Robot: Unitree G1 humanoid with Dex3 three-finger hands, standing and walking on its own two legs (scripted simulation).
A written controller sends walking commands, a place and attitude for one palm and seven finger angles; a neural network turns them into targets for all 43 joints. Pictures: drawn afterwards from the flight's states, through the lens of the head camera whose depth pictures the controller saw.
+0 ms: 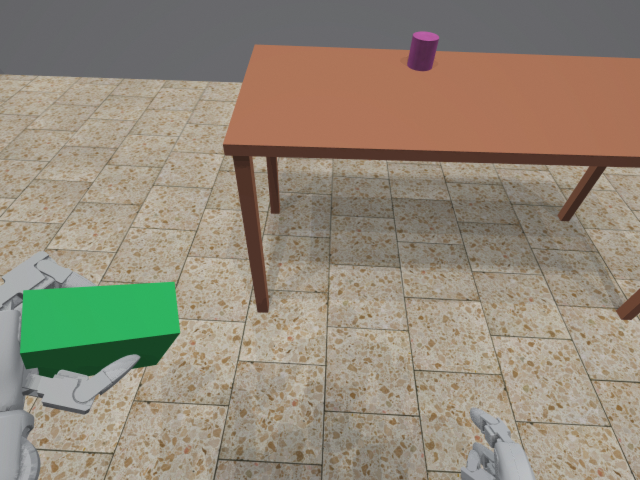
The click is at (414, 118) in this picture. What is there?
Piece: table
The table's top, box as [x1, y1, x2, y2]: [223, 44, 639, 167]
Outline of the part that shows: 223,142 225,155 639,167 639,58 436,51 432,68 428,71 416,71 409,68 406,65 409,50 255,44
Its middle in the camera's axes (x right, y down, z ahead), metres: +0.50 -0.41 +1.14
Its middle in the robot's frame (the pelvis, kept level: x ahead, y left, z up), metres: +1.15 -0.43 -0.05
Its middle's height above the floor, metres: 0.72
